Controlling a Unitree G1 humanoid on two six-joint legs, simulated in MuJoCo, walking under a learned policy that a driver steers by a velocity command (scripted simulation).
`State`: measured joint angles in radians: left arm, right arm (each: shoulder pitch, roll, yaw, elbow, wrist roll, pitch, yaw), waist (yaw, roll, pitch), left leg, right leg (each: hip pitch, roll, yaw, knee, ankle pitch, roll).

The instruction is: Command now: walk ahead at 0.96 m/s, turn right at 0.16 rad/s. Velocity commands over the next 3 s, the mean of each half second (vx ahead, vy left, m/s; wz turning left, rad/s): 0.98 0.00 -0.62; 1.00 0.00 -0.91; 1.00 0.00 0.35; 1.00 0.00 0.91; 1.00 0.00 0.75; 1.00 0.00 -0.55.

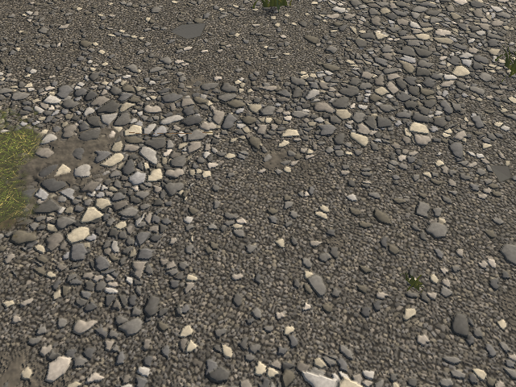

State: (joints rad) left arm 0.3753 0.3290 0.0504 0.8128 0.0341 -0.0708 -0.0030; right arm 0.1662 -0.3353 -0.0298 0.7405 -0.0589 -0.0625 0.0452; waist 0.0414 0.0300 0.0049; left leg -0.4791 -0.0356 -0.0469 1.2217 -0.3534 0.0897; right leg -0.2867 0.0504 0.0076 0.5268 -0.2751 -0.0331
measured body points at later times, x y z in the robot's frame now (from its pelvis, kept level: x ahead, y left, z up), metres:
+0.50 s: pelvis +0.44 +0.00 -0.01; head +0.47 -0.01 +0.44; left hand +0.76 +0.15 -0.07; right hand +0.29 -0.26 -0.13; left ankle +0.31 +0.15 -0.73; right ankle +0.56 -0.15 -0.66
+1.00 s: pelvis +0.87 -0.22 -0.01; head +0.90 -0.25 +0.44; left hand +1.08 +0.01 -0.13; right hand +0.91 -0.56 -0.05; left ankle +1.13 -0.26 -0.71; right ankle +0.68 -0.13 -0.73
